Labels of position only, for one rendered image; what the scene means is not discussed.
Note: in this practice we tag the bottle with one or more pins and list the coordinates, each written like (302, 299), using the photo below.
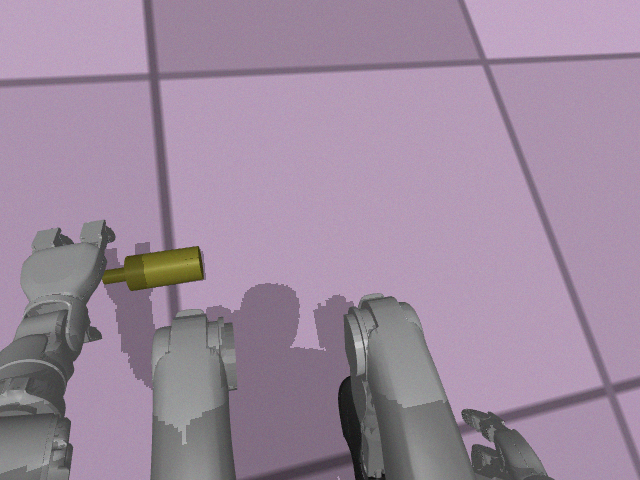
(157, 269)

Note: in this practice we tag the right robot foot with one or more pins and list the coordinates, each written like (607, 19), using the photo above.
(351, 429)

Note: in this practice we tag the left robot arm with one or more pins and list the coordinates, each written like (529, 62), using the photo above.
(34, 371)

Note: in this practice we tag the left robot hand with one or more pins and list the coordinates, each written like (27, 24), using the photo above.
(57, 266)

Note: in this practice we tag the right robot hand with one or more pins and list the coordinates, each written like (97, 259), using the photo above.
(513, 459)

